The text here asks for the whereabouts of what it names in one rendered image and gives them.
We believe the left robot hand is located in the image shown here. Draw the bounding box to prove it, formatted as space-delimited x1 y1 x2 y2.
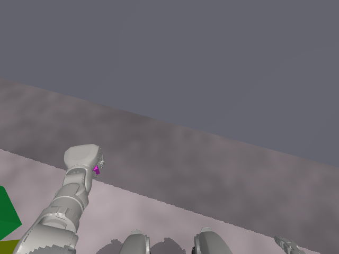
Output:
64 144 105 178

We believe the left robot arm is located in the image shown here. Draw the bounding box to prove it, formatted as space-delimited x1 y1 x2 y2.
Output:
12 165 93 254

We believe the right robot hand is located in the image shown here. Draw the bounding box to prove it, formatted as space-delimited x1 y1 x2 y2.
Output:
274 236 306 254

